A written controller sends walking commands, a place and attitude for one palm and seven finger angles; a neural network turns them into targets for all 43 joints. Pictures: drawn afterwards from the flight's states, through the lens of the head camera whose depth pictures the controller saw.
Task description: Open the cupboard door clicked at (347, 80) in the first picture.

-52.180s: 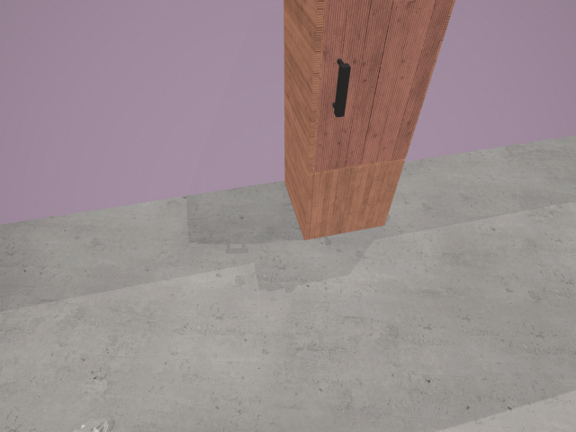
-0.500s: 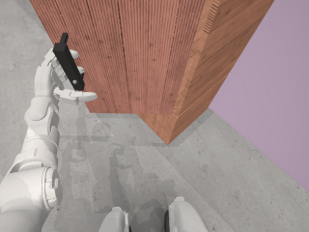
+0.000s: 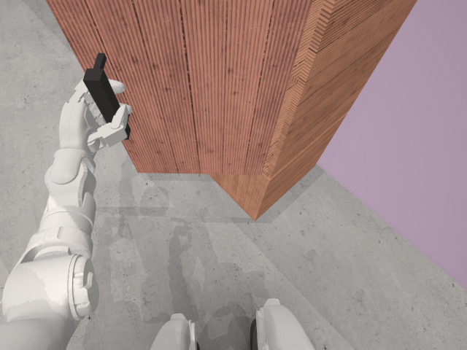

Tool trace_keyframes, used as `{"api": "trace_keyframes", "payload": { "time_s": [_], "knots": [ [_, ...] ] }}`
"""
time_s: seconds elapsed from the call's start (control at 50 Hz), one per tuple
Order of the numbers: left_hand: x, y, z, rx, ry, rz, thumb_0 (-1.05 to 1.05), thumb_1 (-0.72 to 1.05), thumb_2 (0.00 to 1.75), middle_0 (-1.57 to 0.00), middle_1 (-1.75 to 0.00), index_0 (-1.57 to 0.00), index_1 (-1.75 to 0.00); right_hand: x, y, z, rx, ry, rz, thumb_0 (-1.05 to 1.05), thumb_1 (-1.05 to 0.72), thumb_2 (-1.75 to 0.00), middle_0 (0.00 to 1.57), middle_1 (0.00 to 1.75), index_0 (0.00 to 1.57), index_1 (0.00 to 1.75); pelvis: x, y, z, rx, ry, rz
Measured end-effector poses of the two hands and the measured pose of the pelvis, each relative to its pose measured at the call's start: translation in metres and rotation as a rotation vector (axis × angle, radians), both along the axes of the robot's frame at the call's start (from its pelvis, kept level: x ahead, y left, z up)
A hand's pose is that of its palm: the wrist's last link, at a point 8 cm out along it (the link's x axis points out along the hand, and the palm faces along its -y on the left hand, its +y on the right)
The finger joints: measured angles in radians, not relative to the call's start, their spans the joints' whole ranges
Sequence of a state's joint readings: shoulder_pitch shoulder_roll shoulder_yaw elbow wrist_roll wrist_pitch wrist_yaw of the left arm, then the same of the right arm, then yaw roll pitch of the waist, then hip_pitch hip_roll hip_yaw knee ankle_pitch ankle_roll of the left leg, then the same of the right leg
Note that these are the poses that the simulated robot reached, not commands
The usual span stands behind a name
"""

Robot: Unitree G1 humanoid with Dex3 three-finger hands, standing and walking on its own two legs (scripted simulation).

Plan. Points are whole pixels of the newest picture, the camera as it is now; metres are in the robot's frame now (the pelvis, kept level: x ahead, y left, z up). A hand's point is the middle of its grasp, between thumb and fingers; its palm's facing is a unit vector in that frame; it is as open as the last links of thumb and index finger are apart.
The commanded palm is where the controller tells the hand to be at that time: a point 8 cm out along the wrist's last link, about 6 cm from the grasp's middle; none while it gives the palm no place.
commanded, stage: pull the door open along its arc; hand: left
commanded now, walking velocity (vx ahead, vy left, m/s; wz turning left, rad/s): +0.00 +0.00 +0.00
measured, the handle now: (112, 99) +0.54 +0.19 +0.06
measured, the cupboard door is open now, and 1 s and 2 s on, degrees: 47 87 93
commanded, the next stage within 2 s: open thumb and fingers to let go in 1.16 s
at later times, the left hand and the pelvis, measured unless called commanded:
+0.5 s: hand (124, 166) +0.40 +0.15 +0.06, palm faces -0.04 -1.00 +0.00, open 6.4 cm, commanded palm +0.34 +0.21 +0.06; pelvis +0.02 +0.00 +0.02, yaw -1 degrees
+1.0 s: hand (181, 229) +0.29 +0.06 +0.07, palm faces +0.38 -0.93 -0.01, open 6.5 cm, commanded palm +0.22 +0.09 +0.06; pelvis +0.02 -0.03 +0.02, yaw +3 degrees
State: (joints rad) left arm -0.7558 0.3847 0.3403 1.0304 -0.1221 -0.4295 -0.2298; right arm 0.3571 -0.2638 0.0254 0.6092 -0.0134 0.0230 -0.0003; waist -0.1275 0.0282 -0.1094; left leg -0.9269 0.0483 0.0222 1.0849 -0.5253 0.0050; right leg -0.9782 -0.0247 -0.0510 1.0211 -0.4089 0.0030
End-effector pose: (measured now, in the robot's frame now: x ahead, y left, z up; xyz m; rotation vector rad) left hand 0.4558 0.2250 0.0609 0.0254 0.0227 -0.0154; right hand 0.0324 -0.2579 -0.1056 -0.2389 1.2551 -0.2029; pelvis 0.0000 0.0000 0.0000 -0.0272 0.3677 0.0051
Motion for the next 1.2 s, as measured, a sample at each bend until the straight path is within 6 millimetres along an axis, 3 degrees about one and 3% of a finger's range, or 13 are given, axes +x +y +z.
{"api": "trace_keyframes", "payload": {
  "time_s": [0.24, 0.38, 0.5, 0.7, 0.82, 0.96, 1.2],
  "knots": [
    [-0.004, -0.001, 0.0, -0.003, -0.002, 0.005, 0.01, 0.68, 0.81, -0.29, -1.34, -0.33, -1.33, 0.002, -0.003, 0.001, 0.003, -0.009, -0.007, 0.01, -0.91, -0.89, 0.2, 0.3, 0.2, 0.3, 0.0, -0.003, 0.001, 0.006, -0.001, -0.007],
    [-0.032, -0.005, 0.0, -0.007, -0.006, -0.005, 0.01, 0.69, 0.76, -0.28, -1.33, -0.31, -1.32, 0.019, -0.003, 0.01, 0.022, -0.064, -0.019, 0.01, -0.91, -0.89, 0.2, 0.3, 0.2, 0.3, 0.008, -0.003, 0.009, 0.012, -0.018, -0.022],
    [-0.076, -0.017, 0.0, -0.023, -0.01, -0.024, 0.02, 0.68, 0.73, -0.28, -1.32, -0.29, -1.31, 0.054, 0.0, 0.021, 0.041, -0.166, 0.003, 0.01, -0.91, -0.89, 0.2, 0.3, 0.2, 0.3, 0.017, -0.003, 0.017, 0.017, -0.049, -0.026],
    [-0.142, -0.064, -0.002, -0.09, -0.035, 0.317, 0.02, 0.66, 0.78, -0.29, -1.3, -0.33, -1.26, 0.136, 0.02, 0.028, 0.093, -0.35, 0.167, 0.01, -0.91, -0.89, 0.2, 0.3, 0.2, 0.3, 0.02, -0.009, 0.016, 0.024, -0.087, 0.004],
    [-0.167, -0.089, 0.002, -0.053, -0.021, 0.446, 0.03, 0.67, 0.79, -0.29, -1.29, -0.31, -1.27, 0.166, 0.036, 0.03, 0.132, -0.417, 0.243, 0.01, -0.91, -0.89, 0.2, 0.3, 0.2, 0.3, 0.02, -0.017, 0.015, 0.028, -0.104, 0.023],
    [-0.196, -0.113, 0.006, -0.025, 0.014, 0.43, 0.03, 0.67, 0.77, -0.26, -1.29, -0.3, -1.3, 0.172, 0.037, 0.033, 0.151, -0.451, 0.259, 0.01, -0.91, -0.89, 0.2, 0.3, 0.2, 0.3, 0.023, -0.026, 0.017, 0.032, -0.129, 0.037],
    [-0.229, -0.144, 0.009, 0.006, 0.047, 0.307, 0.03, 0.63, 0.69, -0.28, -1.3, -0.34, -1.33, 0.17, 0.017, 0.036, 0.161, -0.523, 0.246, 0.01, -0.91, -0.89, 0.2, 0.3, 0.2, 0.3, 0.025, -0.041, 0.014, 0.04, -0.147, 0.04]
  ]
}}
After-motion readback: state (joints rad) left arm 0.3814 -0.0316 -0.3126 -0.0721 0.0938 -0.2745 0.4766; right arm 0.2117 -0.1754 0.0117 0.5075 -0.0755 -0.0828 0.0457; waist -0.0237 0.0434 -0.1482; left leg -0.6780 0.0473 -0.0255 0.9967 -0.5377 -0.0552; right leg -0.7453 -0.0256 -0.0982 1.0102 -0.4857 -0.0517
